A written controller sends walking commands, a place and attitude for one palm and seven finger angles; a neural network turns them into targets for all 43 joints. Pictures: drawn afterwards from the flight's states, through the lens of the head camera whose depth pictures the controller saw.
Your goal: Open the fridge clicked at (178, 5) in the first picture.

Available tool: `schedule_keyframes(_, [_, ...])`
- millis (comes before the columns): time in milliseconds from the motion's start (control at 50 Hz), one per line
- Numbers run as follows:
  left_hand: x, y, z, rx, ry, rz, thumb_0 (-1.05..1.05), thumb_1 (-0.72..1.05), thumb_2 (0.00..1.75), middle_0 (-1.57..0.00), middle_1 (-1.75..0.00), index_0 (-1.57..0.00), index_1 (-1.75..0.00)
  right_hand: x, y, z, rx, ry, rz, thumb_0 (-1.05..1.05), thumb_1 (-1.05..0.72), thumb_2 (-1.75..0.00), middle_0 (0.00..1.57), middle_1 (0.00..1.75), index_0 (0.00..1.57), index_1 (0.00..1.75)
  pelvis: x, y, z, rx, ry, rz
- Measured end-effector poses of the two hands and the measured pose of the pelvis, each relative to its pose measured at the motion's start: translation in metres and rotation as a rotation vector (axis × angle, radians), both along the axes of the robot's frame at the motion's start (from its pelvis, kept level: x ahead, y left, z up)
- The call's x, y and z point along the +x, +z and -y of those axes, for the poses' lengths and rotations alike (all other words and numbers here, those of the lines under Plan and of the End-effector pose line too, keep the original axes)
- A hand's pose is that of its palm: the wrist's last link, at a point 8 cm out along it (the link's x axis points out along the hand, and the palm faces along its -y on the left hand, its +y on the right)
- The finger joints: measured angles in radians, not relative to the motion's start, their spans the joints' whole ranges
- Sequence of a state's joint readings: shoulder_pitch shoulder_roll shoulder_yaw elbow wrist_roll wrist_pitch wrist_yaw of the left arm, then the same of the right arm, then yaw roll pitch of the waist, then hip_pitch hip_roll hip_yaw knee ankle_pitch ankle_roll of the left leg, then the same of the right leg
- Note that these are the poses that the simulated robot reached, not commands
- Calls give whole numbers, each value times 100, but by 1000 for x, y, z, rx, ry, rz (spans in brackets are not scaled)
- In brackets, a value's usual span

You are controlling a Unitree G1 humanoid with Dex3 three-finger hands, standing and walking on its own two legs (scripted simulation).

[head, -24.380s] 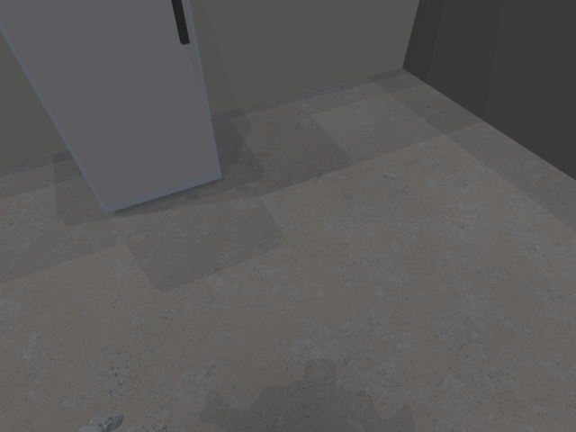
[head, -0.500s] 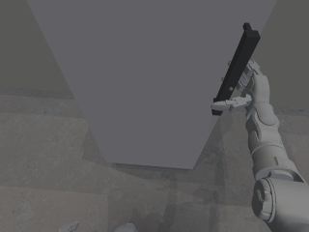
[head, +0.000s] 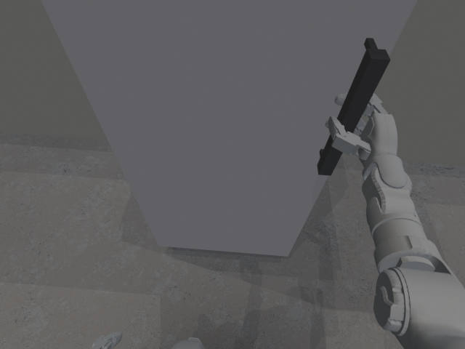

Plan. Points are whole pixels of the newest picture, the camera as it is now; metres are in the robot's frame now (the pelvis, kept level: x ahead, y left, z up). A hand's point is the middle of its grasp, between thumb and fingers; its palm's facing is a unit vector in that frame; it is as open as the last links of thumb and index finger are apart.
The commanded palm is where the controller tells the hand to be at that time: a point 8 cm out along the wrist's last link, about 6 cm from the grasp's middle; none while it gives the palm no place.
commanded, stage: grip the handle and tug to test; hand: right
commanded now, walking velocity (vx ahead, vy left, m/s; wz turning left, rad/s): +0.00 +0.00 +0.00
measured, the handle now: (343, 116) +0.52 -0.12 +0.12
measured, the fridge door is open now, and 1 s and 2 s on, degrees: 0 0 19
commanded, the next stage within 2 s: pull the door a little, standing still in 0.76 s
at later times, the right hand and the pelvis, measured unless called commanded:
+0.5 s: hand (337, 134) +0.46 -0.11 +0.13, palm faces -0.06 +1.00 +0.00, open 6.2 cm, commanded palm +0.42 -0.17 +0.13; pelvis +0.00 +0.00 +0.00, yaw +1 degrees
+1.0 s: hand (337, 135) +0.46 -0.11 +0.13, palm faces -0.06 +1.00 +0.01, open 6.3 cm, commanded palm +0.42 -0.16 +0.13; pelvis +0.03 +0.00 +0.01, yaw +1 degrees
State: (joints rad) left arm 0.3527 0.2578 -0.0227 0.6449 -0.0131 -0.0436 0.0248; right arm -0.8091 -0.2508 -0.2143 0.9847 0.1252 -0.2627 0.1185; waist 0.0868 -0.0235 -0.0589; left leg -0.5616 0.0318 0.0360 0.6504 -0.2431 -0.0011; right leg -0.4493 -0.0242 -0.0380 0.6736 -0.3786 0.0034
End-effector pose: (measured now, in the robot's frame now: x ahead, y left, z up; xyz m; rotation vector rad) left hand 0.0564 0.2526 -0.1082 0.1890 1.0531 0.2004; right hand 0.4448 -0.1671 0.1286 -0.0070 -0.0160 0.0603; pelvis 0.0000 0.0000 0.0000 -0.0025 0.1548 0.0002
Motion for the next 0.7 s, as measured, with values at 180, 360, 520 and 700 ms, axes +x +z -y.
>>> schedule_keyframes(180, [-8, 0, -5, 10, 8, -19, 1, 90, 90, -20, -30, -20, -30, 0, -1, -3, 7, 4, 1, 0, -62, -82, 36, 137, 35, 136, -2, 0, -1, -1, 2, -2])
schedule_keyframes(360, [-12, 0, -6, 8, 19, -13, 1, 90, 90, -20, -30, -20, -30, -1, 0, -4, 4, -2, 1, 0, -63, -82, 35, 137, 34, 137, -4, 0, -2, -3, 6, 1])
schedule_keyframes(520, [-12, 1, -5, 0, 34, -4, 1, 90, 90, -20, -30, -20, -30, -2, 0, -4, 5, 1, 2, 0, -64, -81, 34, 138, 33, 137, -2, 1, -2, -4, 19, 2])
schedule_keyframes(700, [2, 6, -6, -5, 56, 28, 1, 90, 90, -20, -30, -20, -30, -3, -1, -5, 16, 1, 4, 1, -67, -78, 31, 138, 31, 136, 8, 4, -1, -3, 36, 5])
